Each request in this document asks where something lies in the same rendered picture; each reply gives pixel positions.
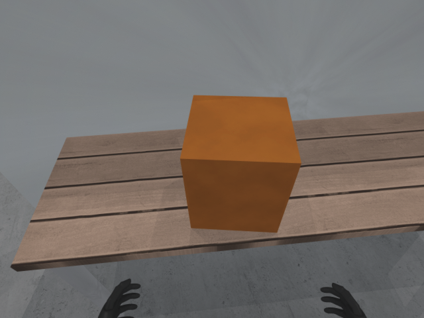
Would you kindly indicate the table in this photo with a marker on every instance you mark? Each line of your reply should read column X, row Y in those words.
column 118, row 197

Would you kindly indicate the robot left hand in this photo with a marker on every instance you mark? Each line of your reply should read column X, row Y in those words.
column 113, row 307

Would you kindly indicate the robot right hand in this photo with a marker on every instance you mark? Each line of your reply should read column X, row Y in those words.
column 350, row 308

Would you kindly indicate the carton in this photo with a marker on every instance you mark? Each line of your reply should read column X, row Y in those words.
column 239, row 162

